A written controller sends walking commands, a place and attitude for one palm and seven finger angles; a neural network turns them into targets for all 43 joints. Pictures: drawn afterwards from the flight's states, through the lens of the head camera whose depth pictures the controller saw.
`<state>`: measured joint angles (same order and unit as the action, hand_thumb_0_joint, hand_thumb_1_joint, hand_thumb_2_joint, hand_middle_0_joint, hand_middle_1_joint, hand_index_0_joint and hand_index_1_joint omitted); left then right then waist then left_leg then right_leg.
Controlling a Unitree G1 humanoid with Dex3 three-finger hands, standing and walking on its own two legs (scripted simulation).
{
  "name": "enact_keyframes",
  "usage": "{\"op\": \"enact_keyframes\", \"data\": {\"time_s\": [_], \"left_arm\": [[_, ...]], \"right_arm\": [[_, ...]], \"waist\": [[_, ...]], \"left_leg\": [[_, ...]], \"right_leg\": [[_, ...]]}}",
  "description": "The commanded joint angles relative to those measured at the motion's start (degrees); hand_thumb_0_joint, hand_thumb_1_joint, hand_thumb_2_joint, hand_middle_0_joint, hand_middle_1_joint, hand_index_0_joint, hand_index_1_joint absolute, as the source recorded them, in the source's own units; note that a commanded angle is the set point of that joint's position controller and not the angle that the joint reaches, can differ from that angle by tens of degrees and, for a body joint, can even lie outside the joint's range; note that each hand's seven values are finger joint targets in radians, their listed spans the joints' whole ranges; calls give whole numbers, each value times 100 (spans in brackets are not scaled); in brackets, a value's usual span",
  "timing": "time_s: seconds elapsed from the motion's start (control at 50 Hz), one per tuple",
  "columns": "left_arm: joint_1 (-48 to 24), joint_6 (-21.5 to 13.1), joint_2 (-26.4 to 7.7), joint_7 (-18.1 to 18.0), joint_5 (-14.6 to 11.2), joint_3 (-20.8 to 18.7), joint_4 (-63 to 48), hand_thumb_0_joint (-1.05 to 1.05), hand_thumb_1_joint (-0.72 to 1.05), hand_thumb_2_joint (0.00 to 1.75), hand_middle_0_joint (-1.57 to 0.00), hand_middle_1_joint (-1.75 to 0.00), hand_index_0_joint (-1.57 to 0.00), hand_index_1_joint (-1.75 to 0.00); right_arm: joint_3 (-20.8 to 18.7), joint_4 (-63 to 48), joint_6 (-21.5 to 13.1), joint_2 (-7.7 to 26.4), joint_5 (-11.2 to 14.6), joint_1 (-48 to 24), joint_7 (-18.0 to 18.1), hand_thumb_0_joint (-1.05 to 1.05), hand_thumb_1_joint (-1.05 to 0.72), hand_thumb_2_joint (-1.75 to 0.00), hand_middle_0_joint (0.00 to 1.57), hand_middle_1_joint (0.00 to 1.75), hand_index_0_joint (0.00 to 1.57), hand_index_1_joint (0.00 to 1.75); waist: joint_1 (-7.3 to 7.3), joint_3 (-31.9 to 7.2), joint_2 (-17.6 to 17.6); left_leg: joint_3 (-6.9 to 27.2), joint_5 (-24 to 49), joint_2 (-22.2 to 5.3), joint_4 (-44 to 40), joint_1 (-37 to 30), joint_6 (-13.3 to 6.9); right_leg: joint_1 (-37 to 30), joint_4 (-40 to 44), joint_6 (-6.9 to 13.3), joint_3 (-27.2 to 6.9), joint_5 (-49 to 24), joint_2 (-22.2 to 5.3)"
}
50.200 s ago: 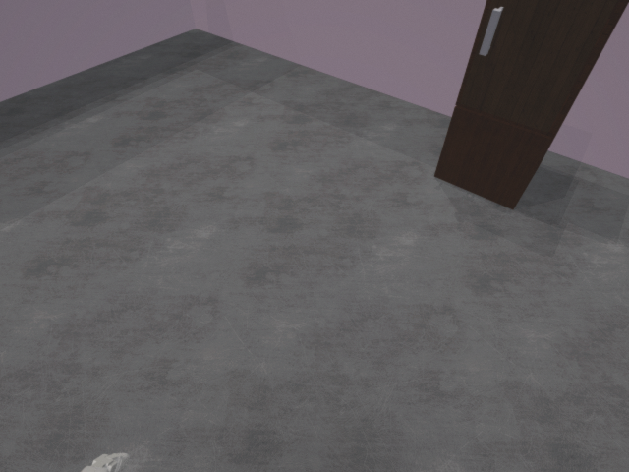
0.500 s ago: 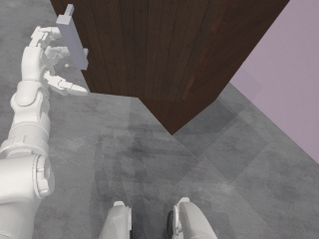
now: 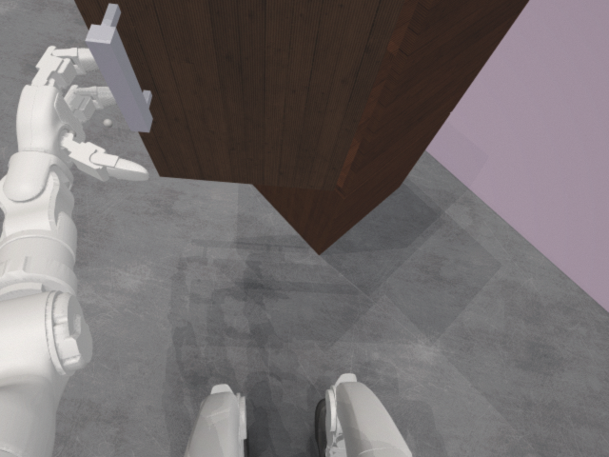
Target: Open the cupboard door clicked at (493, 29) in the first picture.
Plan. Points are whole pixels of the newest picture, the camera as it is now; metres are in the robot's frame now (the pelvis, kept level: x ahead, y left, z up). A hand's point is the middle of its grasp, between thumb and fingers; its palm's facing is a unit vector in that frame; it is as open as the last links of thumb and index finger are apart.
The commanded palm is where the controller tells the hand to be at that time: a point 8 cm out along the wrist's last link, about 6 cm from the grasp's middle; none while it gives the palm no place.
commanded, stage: move the hooked fingers beside the handle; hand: left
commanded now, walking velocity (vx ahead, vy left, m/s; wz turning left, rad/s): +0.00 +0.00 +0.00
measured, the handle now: (128, 73) +0.59 +0.20 +0.05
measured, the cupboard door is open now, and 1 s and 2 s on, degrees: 46 46 46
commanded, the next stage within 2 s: slide the fingers in behind the handle in 1.94 s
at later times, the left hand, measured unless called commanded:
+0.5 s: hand (100, 118) +0.51 +0.22 +0.06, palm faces -0.05 -1.00 -0.03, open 14.2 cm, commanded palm +0.50 +0.26 +0.06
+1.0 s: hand (65, 122) +0.51 +0.25 +0.06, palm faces -0.04 -1.00 -0.02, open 14.0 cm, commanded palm +0.50 +0.29 +0.06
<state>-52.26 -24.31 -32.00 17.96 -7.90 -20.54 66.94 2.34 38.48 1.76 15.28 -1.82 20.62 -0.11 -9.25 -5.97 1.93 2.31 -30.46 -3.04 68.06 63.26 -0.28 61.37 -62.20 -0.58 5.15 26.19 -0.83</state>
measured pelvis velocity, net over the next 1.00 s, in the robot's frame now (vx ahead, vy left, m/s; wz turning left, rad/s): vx -0.02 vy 0.00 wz -0.04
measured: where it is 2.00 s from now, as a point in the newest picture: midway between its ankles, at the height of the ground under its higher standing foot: outside the picture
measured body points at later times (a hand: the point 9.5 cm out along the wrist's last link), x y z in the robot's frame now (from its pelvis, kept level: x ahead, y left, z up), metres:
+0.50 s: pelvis +0.00 +0.00 +0.00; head +0.16 +0.02 +0.42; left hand +0.51 +0.27 +0.07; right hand +0.01 -0.27 -0.11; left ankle +0.00 +0.11 -0.64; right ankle +0.02 -0.14 -0.64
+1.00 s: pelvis -0.02 +0.00 -0.02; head +0.15 +0.03 +0.40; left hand +0.50 +0.31 +0.06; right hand -0.01 -0.27 -0.12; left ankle +0.00 +0.11 -0.64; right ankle +0.02 -0.14 -0.64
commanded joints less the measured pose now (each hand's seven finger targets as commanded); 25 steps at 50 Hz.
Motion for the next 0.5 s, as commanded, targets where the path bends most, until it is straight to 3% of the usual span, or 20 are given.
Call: {"op": "enact_keyframes", "data": {"time_s": [0.0, 0.04, 0.06, 0.1, 0.14, 0.16, 0.18, 0.2, 0.32, 0.38, 0.42, 0.48], "left_arm": [[-2902, -476, -942, 299, 62, 72, -1551, 0, -50, 30, -30, -120, -30, -120], [-2776, -395, -817, 326, 66, 164, -1306, 0, -50, 30, -30, -120, -30, -120], [-2844, -389, -1014, 322, 52, 8, -1368, 0, -50, 30, -30, -120, -30, -120], [-2784, -426, -1070, 353, 66, -18, -1450, 0, -50, 30, -30, -120, -30, -120], [-2804, -374, -1217, 370, 49, -126, -1347, 0, -50, 30, -30, -120, -30, -120], [-2744, -370, -1448, 381, 50, -305, -1401, 0, -50, 30, -30, -120, -30, -120], [-2697, -411, -1514, 404, 36, -340, -1535, 0, -50, 30, -30, -120, -30, -120], [-2635, -397, -1362, 444, 47, -226, -1492, 0, -50, 30, -30, -120, -30, -120], [-2466, -333, -1795, 508, -2, -579, -1391, 0, -50, 30, -30, -120, -30, -120], [-2413, -350, -1989, 565, -36, -720, -1537, 0, -50, 30, -30, -120, -30, -120], [-2318, -297, -2238, 600, -13, -902, -1332, 0, -50, 30, -30, -120, -30, -120], [-2133, -205, -2224, 678, -15, -890, -1136, 0, -50, 30, -30, -120, -30, -120]], "right_arm": [[-385, -163, -50, 1095, 8, 1094, 112, 0, -90, -90, 20, 30, 20, 30], [-364, -175, -41, 1084, 28, 1072, 110, 0, -90, -90, 20, 30, 20, 30], [-369, -166, -37, 1112, 28, 1083, 122, 0, -90, -90, 20, 30, 20, 30], [-358, -214, -46, 1093, 26, 1069, 121, 0, -90, -90, 20, 30, 20, 30], [-345, -194, -46, 1111, 40, 1059, 135, 0, -90, -90, 20, 30, 20, 30], [-345, -231, -42, 1136, 45, 1072, 146, 0, -90, -90, 20, 30, 20, 30], [-344, -264, -49, 1127, 45, 1073, 156, 0, -90, -90, 20, 30, 20, 30], [-338, -256, -45, 1103, 55, 1054, 148, 0, -90, -90, 20, 30, 20, 30], [-324, -312, -25, 1137, 86, 1036, 177, 0, -90, -90, 20, 30, 20, 30], [-310, -384, -27, 1132, 88, 1025, 186, 0, -90, -90, 20, 30, 20, 30], [-294, -375, -6, 1152, 101, 995, 204, 0, -90, -90, 20, 30, 20, 30], [-273, -460, 7, 1141, 117, 992, 196, 0, -90, -90, 20, 30, 20, 30]], "waist": [[-325, -3288, 1195], [-389, -2980, 1045], [-396, -2989, 944], [-291, -3283, 1215], [-351, -3047, 971], [-290, -3143, 935], [-246, -3319, 1097], [-244, -3360, 1224], [-209, -3173, 887], [-146, -3285, 993], [-138, -3115, 951], [-123, -3004, 842]], "left_leg": [[334, 2986, 99, -679, -3016, -4], [294, 2822, 100, -680, -2826, -27], [289, 2725, 89, -682, -2763, -46], [280, 2807, 113, -665, -2862, -26], [253, 2627, 103, -661, -2646, -59], [230, 2627, 113, -657, -2556, -76], [230, 2797, 117, -630, -2663, -73], [242, 2915, 107, -632, -2784, -42], [169, 2740, 99, -594, -2414, -87], [131, 2821, 110, -574, -2340, -99], [119, 2801, 88, -552, -2215, -91], [84, 2616, 109, -558, -1983, -120]], "right_leg": [[-714, 518, 223, -100, -1714, 353], [-655, 564, 207, -98, -1665, 359], [-732, 574, 196, -110, -1655, 362], [-772, 520, 212, -130, -1667, 353], [-847, 562, 193, -143, -1653, 360], [-1004, 552, 194, -180, -1727, 363], [-1014, 494, 214, -189, -1814, 362], [-908, 481, 206, -166, -1829, 356], [-1168, 495, 168, -222, -1926, 368], [-1337, 432, 187, -248, -2080, 372], [-1322, 432, 161, -253, -2087, 359], [-1399, 427, 169, -270, -2014, 372]]}}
